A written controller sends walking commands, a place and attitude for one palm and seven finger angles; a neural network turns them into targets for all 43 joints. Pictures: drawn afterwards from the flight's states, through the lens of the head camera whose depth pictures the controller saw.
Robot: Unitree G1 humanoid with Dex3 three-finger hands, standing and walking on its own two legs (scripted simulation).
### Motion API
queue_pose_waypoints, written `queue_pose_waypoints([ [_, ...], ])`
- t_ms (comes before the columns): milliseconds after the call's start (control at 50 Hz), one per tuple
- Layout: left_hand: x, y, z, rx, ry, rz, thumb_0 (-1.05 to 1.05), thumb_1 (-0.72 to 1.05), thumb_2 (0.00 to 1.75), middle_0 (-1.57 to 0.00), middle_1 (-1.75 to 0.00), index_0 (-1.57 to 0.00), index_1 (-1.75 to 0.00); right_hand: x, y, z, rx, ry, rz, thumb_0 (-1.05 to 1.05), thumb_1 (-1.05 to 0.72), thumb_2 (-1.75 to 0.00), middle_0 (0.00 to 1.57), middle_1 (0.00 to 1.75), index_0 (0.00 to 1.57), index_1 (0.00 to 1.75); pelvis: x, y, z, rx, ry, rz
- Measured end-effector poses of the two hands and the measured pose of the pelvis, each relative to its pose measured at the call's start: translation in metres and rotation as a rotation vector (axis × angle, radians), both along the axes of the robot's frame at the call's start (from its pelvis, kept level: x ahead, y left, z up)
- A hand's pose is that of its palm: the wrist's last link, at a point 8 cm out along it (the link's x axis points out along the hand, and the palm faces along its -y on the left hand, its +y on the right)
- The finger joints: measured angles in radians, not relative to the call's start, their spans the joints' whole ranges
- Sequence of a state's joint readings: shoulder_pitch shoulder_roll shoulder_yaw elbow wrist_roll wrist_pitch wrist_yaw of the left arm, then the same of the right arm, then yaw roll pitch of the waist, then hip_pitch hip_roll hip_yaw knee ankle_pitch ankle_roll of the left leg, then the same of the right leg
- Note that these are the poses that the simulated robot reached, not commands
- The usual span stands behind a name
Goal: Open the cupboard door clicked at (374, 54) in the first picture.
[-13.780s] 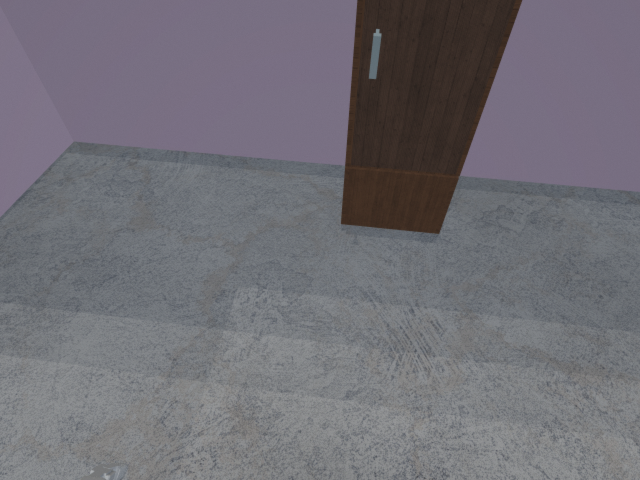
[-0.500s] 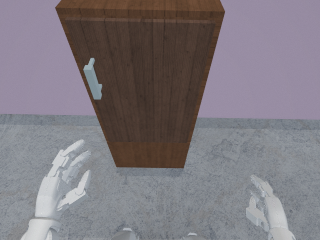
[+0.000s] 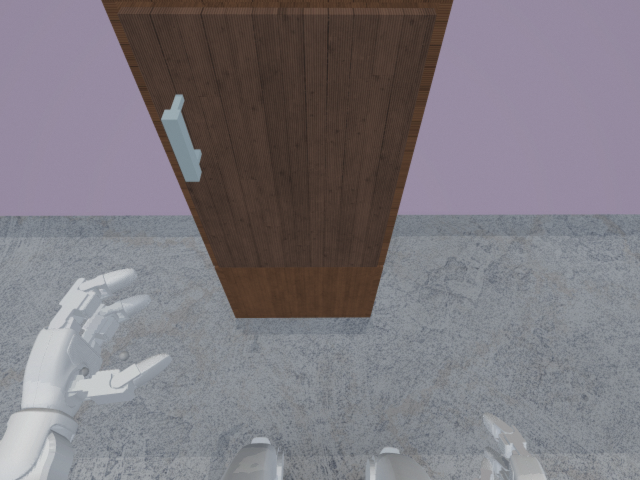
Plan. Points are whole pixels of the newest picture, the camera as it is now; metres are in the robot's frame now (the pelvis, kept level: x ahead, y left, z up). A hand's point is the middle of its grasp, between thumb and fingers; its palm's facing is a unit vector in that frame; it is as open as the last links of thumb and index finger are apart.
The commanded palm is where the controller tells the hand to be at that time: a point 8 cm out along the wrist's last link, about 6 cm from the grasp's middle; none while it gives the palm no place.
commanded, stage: raise the hand with hooked fingers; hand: left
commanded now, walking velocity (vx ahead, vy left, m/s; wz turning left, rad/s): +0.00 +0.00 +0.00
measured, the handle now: (185, 139) +0.57 +0.23 +0.07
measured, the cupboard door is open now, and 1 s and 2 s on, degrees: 0 0 0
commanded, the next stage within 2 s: move the hooked fingers beside the handle in 1.26 s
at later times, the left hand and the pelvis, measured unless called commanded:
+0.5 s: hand (77, 313) +0.28 +0.28 +0.08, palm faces +0.07 -1.00 -0.05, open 13.8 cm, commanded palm +0.26 +0.33 +0.08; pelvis +0.02 +0.03 +0.02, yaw +0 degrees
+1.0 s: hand (75, 278) +0.31 +0.29 +0.09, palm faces +0.05 -1.00 -0.01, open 14.0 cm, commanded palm +0.28 +0.33 +0.10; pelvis +0.02 +0.02 +0.03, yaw +0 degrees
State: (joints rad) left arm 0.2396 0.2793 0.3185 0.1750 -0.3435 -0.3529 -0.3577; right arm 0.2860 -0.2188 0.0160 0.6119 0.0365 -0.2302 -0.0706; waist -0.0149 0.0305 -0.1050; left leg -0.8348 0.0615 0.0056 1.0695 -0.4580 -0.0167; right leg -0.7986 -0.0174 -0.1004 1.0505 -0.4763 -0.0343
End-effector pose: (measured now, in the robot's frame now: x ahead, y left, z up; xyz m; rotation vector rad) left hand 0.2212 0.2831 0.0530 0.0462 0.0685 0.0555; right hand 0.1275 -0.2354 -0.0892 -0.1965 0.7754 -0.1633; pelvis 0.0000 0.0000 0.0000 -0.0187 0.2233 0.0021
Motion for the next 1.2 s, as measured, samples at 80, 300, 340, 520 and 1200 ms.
queue_pose_waypoints([
  [80,0.002,0.009,0.003,0.005,-0.021,0.009,0.0,0.02,0.52,-0.26,-0.86,-0.26,-0.86,-0.003,-0.008,0.008,-0.044,0.008,-0.008,0.01,-0.9,-0.9,0.21,0.3,0.21,0.31,0.002,0.007,0.003,0.0,-0.001,-0.003],
  [300,0.016,0.031,0.01,-0.001,-0.04,0.006,-0.01,-0.23,0.41,-0.28,-1.03,-0.28,-1.03,0.034,0.003,0.035,-0.09,-0.073,0.048,0.01,-0.9,-0.9,0.2,0.3,0.2,0.3,0.009,0.021,0.011,-0.014,-0.02,0.007],
  [340,0.02,0.035,0.014,-0.001,-0.043,0.008,-0.01,-0.28,0.39,-0.28,-1.06,-0.28,-1.06,0.041,0.01,0.038,-0.081,-0.088,0.064,0.01,-0.9,-0.9,0.2,0.3,0.2,0.3,0.01,0.022,0.013,-0.015,-0.023,0.008],
  [520,0.037,0.053,0.028,0.001,-0.035,0.016,-0.01,-0.45,0.32,-0.3,-1.16,-0.29,-1.17,0.059,0.034,0.043,-0.035,-0.103,0.113,0.01,-0.9,-0.9,0.21,0.3,0.21,0.3,0.017,0.026,0.02,-0.019,-0.033,0.013],
  [1200,0.064,0.053,0.042,-0.031,-0.054,0.016,-0.02,-0.5,0.3,-0.3,-1.2,-0.3,-1.2,0.025,-0.004,0.042,-0.066,0.01,0.029,0.01,-0.9,-0.9,0.21,0.3,0.21,0.3,0.019,0.012,0.03,-0.003,-0.051,-0.004],
])
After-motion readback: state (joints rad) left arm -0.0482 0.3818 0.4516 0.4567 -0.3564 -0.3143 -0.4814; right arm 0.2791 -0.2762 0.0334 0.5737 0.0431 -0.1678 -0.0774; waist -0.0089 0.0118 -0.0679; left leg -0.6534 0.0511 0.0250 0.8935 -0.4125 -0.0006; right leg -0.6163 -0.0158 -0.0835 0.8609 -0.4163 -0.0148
